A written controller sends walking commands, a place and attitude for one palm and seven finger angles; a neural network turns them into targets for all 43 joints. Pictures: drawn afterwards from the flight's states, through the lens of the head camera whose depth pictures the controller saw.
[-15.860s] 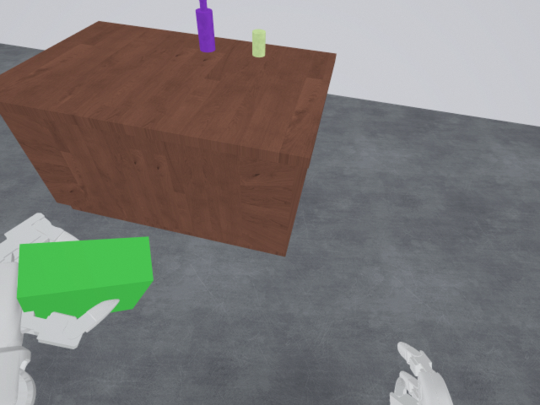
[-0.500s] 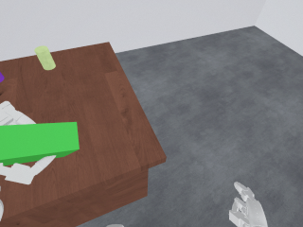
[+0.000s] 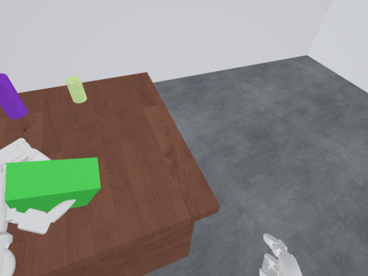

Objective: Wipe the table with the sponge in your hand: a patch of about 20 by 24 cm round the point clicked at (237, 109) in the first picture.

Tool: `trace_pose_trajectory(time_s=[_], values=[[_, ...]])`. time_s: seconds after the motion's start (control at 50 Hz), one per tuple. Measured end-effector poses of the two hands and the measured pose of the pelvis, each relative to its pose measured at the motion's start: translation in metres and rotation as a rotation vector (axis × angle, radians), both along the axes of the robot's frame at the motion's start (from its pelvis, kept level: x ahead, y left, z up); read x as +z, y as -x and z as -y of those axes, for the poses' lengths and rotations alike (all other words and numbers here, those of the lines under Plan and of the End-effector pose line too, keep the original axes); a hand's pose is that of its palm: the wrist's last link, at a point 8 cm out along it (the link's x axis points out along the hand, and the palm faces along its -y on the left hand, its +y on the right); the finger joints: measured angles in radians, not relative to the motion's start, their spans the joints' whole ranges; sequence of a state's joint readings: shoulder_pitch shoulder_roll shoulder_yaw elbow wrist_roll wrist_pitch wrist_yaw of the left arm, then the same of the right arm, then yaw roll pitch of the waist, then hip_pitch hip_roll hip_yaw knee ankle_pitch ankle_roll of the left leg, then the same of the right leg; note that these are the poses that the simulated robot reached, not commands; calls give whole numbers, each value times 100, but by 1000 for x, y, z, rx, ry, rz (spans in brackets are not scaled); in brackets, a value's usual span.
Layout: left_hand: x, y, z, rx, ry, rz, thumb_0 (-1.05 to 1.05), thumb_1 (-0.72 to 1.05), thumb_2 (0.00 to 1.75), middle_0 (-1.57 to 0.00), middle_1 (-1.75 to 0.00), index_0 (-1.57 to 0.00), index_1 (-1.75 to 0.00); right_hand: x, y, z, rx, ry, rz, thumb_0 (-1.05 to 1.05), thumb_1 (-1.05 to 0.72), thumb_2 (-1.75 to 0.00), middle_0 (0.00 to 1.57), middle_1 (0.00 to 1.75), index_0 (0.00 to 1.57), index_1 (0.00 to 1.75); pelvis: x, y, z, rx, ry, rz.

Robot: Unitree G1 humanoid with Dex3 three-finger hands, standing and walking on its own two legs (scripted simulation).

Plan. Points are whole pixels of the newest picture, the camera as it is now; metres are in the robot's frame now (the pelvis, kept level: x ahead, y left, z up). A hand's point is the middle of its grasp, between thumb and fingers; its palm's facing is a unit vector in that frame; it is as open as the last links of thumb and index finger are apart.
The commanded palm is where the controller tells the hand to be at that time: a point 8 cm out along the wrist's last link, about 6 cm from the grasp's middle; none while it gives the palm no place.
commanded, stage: come to a stop and stand still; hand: left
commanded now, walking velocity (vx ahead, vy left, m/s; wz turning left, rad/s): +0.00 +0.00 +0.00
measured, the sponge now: (67, 187) +0.22 +0.22 +0.15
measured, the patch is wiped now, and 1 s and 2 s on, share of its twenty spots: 0.00 0.00 0.00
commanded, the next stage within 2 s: look again from close up in 0.74 s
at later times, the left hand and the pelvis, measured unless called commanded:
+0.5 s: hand (22, 179) +0.22 +0.29 +0.16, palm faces +0.40 -0.83 -0.39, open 9.0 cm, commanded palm +0.16 +0.30 +0.18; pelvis +0.01 +0.02 +0.00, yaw +0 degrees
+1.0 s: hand (25, 180) +0.22 +0.28 +0.16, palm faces +0.39 -0.86 -0.34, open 9.0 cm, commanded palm +0.17 +0.31 +0.18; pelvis +0.01 +0.03 +0.00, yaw +0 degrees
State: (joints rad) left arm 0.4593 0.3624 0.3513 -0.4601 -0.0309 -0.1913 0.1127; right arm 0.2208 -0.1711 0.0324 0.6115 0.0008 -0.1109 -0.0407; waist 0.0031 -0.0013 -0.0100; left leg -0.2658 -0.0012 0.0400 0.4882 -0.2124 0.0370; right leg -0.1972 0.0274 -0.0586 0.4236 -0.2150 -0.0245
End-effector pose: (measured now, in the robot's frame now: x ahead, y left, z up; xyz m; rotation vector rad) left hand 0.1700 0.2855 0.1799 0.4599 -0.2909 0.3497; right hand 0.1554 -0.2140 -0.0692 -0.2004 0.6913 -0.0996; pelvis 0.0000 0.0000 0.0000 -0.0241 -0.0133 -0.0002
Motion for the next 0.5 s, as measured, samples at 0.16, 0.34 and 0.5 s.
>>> trace_pose_trajectory(time_s=[0.16,0.34,0.5], values=[[12,-20,-37,51,-83,73,0,-41,107,-84,-140,-84,-139,6,7,15,29,77,-24,1,-91,-90,20,30,20,30,0,11,0,-3,3,-13],[-9,-14,-5,-128,-17,-2,0,-41,107,-84,-141,-84,-140,9,15,9,-46,52,14,1,-91,-90,20,30,20,30,-1,5,-18,-22,-3,-14],[-7,-14,-40,-6,-28,32,0,-41,107,-84,-141,-84,-140,2,1,-16,20,51,-38,1,-91,-90,20,30,20,30,-1,-5,-22,8,-1,-19]])
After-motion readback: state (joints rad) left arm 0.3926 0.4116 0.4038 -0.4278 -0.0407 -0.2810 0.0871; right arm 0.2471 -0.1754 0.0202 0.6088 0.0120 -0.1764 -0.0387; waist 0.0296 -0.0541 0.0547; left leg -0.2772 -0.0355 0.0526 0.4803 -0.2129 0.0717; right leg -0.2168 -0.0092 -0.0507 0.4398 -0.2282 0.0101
